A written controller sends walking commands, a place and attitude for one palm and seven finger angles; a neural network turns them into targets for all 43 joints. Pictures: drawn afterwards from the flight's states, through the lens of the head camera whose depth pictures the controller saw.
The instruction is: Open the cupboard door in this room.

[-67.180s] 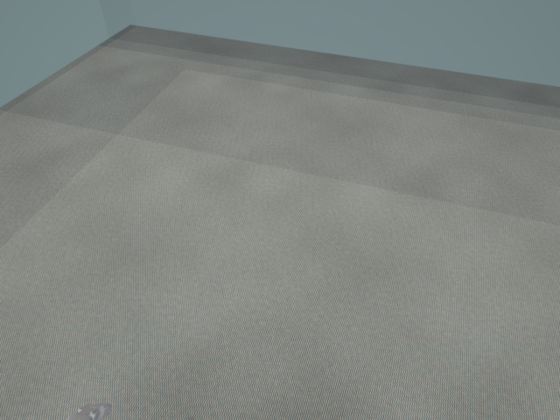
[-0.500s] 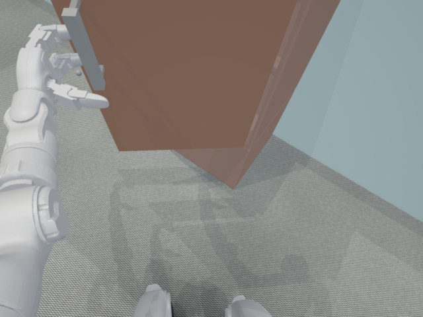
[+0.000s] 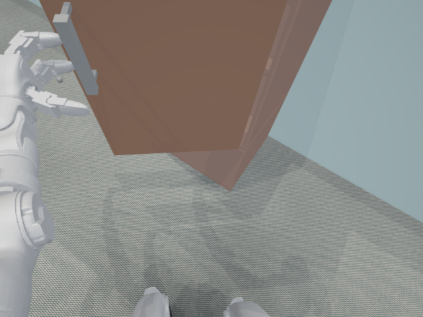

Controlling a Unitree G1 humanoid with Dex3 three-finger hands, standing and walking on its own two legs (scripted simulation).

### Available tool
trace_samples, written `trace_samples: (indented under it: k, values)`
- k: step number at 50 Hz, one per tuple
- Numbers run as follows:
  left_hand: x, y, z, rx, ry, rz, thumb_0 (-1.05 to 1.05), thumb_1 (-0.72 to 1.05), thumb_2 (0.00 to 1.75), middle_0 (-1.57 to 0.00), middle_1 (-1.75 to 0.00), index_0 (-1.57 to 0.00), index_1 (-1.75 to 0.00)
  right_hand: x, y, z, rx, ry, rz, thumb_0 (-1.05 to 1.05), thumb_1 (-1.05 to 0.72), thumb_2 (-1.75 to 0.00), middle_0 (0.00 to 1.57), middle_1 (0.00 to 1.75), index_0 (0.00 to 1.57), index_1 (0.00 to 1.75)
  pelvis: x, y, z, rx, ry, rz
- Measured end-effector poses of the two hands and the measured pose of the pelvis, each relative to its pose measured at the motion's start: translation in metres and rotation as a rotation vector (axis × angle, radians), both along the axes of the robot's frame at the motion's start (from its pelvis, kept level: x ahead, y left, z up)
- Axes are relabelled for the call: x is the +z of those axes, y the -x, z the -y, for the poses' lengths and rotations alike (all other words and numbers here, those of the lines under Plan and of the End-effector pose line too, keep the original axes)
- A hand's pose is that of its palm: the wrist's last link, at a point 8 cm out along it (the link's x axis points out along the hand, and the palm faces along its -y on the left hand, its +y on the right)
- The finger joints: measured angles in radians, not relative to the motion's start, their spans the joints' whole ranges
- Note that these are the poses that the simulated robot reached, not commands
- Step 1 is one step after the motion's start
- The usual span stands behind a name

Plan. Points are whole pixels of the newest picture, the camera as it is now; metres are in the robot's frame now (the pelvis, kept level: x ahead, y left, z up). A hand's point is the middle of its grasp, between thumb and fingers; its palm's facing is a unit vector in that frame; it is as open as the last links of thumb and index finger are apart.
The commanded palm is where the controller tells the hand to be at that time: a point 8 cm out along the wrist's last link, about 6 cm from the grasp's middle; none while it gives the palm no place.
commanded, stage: move the hooked fingers beside the handle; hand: left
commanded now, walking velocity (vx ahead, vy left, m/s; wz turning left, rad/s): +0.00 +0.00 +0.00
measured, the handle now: (80, 52) +0.59 +0.20 +0.12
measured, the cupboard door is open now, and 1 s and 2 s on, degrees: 40 40 40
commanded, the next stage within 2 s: slide the fingers in behind the handle in 1.36 s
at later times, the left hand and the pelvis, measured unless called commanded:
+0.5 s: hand (38, 81) +0.51 +0.25 +0.12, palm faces +0.03 -1.00 +0.01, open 14.0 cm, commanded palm +0.50 +0.29 +0.11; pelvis -0.01 +0.01 +0.00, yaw +0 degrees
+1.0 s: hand (27, 83) +0.51 +0.27 +0.12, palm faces +0.03 -1.00 +0.02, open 14.0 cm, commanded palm +0.50 +0.30 +0.11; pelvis -0.01 +0.01 +0.00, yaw -1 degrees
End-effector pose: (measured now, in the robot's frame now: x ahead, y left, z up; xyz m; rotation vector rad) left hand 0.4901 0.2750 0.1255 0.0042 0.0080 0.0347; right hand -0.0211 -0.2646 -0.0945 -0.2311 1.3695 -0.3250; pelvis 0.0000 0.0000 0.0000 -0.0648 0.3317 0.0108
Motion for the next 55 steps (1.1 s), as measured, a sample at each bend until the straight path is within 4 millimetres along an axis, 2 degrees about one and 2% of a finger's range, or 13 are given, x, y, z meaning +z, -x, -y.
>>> trace_samples:
  k: [8,18,38,48,55]
  values:
    - [-0.002,0.001,-0.011,0.01,0.016,-0.017,-0.01,-0.5,0.3,-0.3,-1.2,-0.3,-1.2,0.001,-0.002,0.001,0.003,0.019,0.018,0.0,-0.91,-0.89,0.21,0.3,0.21,0.3,-0.001,0.004,0.0,-0.001,0.004,-0.003]
    - [-0.001,0.004,-0.029,-0.003,0.009,-0.014,-0.01,-0.5,0.3,-0.3,-1.2,-0.3,-1.2,0.005,0.006,-0.001,0.003,0.037,-0.01,0.0,-0.91,-0.89,0.21,0.3,0.21,0.3,-0.002,0.006,-0.005,0.002,0.012,-0.009]
    - [-0.004,-0.001,-0.037,0.001,0.022,-0.022,-0.01,-0.5,0.3,-0.3,-1.2,-0.3,-1.2,0.005,0.011,-0.014,-0.004,0.034,-0.017,0.0,-0.9,-0.89,0.21,0.3,0.21,0.3,-0.003,0.007,-0.013,-0.005,0.018,-0.019]
    - [-0.005,0.002,-0.05,-0.002,0.025,-0.027,-0.01,-0.5,0.3,-0.3,-1.2,-0.3,-1.2,0.006,0.01,-0.013,-0.001,0.044,-0.026,0.0,-0.9,-0.89,0.21,0.3,0.21,0.3,-0.004,0.006,-0.014,-0.003,0.022,-0.022]
    - [-0.006,0.001,-0.052,-0.011,0.024,-0.001,-0.01,-0.5,0.3,-0.3,-1.2,-0.3,-1.2,0.008,0.006,-0.011,0.011,0.059,-0.03,0.0,-0.9,-0.89,0.21,0.3,0.21,0.3,-0.004,0.005,-0.015,0.0,0.026,-0.029]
